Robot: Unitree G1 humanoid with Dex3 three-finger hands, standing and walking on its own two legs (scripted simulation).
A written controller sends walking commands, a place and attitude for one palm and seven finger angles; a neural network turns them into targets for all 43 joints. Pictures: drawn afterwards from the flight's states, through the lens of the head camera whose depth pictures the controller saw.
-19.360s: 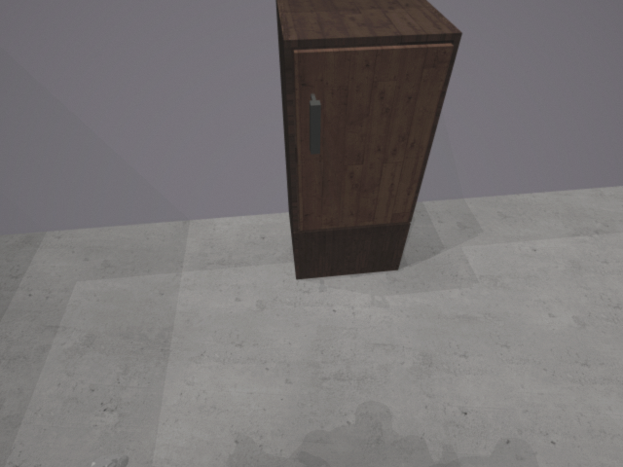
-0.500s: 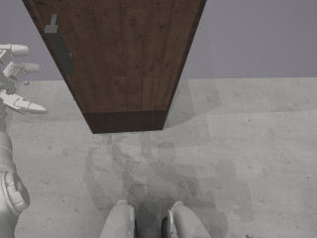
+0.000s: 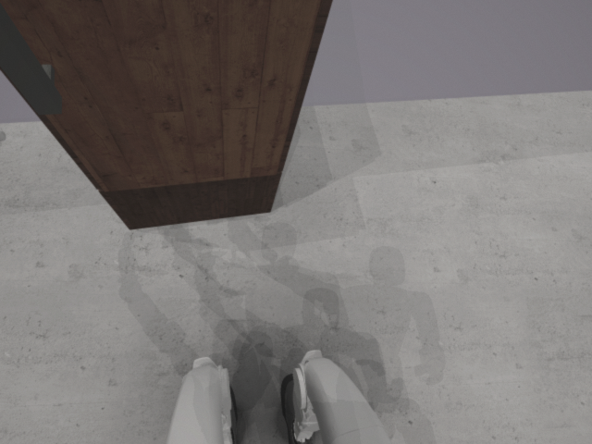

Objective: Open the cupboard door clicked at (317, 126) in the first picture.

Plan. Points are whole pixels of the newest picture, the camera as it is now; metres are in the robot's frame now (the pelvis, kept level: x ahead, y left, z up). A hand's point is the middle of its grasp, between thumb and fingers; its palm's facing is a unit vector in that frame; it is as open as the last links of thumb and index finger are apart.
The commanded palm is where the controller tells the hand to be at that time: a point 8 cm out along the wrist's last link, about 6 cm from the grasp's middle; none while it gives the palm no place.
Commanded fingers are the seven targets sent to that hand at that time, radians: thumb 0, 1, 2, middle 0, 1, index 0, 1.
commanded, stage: move the hooked fingers beside the handle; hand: left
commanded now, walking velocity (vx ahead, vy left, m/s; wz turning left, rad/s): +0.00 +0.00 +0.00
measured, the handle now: (21, 48) +0.57 +0.27 +0.07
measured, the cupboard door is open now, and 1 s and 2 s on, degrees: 0 0 0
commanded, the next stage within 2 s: slide the fingers in behind the handle in 0.78 s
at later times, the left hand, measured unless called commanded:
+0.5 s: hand out of the picture +0.51 +0.33 +0.08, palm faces +0.08 -1.00 -0.02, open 14.0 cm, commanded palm +0.51 +0.35 +0.07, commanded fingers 0.00 -0.50 0.30 -0.30 -1.20 -0.30 -1.20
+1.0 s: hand out of the picture +0.51 +0.32 +0.08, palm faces +0.09 -1.00 -0.02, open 14.0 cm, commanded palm +0.51 +0.34 +0.07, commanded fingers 0.00 -0.50 0.30 -0.30 -1.20 -0.30 -1.20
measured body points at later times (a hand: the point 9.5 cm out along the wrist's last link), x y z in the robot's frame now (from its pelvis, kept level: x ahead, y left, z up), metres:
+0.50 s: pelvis +0.01 +0.01 +0.01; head +0.18 +0.06 +0.42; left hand +0.50 +0.39 +0.08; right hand +0.02 -0.27 -0.08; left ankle +0.03 +0.07 -0.63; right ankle +0.02 -0.12 -0.63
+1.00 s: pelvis +0.00 +0.01 +0.00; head +0.18 +0.06 +0.41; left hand +0.50 +0.38 +0.08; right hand +0.00 -0.26 -0.09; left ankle +0.03 +0.07 -0.63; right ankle +0.02 -0.12 -0.63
